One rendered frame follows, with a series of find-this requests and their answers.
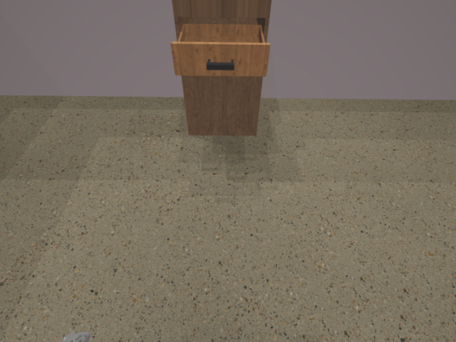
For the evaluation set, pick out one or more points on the handle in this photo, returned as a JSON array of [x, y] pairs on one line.
[[220, 66]]

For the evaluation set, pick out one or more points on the drawer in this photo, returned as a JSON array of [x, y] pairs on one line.
[[220, 43]]

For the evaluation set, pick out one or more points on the cabinet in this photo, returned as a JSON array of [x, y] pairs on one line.
[[222, 105]]

